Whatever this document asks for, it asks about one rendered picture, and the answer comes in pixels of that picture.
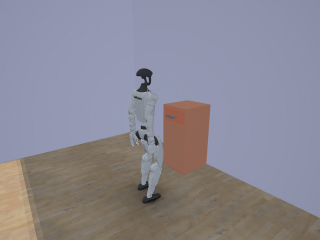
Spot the drawer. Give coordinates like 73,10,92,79
164,106,185,126

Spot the robot right hand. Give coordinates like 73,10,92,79
147,144,158,162

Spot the handle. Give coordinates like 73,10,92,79
166,114,177,119

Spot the robot left forearm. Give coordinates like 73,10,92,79
128,112,136,133

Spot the right robot upper arm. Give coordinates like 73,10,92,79
144,92,158,122

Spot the cabinet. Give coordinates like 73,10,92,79
163,100,211,175

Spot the robot right shin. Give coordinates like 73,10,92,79
146,166,162,198

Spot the robot right forearm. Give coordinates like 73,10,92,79
145,115,155,145

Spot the robot left thigh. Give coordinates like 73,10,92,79
135,131,150,163

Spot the robot left hand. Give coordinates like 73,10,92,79
129,131,139,147

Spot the left robot upper arm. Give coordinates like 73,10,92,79
128,89,137,115

